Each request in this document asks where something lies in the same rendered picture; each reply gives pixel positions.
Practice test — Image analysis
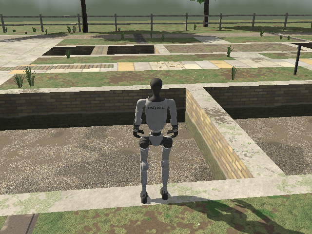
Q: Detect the robot right hand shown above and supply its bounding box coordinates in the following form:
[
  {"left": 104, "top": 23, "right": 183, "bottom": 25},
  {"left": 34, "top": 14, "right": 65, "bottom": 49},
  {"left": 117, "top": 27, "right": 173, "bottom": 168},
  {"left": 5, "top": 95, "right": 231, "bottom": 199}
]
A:
[{"left": 167, "top": 130, "right": 178, "bottom": 138}]

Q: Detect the left robot foot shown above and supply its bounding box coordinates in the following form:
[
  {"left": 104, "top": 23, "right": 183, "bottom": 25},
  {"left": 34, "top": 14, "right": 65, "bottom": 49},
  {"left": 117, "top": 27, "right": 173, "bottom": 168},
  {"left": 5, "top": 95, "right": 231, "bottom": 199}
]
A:
[{"left": 140, "top": 191, "right": 148, "bottom": 204}]

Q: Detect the robot right forearm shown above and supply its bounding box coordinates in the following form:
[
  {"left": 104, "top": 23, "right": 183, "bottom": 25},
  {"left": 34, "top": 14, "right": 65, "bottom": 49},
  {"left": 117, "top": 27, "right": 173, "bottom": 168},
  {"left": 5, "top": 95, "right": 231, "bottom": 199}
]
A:
[{"left": 172, "top": 118, "right": 178, "bottom": 132}]

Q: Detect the robot right upper arm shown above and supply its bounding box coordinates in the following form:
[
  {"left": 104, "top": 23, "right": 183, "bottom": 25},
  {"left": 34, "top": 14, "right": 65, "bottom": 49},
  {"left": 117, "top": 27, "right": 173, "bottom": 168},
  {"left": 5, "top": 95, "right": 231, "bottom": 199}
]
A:
[{"left": 166, "top": 99, "right": 177, "bottom": 125}]

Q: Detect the robot left forearm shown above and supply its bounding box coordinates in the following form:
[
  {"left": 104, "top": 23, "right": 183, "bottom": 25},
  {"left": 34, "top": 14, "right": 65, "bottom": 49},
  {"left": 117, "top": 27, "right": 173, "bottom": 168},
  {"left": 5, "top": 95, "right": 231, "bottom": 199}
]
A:
[{"left": 133, "top": 118, "right": 140, "bottom": 132}]

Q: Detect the right robot shin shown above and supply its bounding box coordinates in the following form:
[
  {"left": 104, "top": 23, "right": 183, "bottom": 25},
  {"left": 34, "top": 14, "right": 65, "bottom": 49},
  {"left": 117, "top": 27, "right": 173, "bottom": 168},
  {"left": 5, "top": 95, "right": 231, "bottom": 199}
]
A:
[{"left": 161, "top": 160, "right": 169, "bottom": 193}]

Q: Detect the robot left hand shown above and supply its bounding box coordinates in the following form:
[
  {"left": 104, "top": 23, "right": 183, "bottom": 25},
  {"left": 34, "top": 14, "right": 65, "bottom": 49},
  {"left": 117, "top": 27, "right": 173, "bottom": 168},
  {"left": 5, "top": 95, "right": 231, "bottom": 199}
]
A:
[{"left": 133, "top": 130, "right": 144, "bottom": 138}]

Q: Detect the robot left upper arm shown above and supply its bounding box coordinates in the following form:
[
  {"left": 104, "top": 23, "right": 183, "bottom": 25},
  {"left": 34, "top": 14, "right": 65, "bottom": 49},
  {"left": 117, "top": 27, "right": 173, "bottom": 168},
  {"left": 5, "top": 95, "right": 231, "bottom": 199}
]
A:
[{"left": 135, "top": 99, "right": 146, "bottom": 125}]

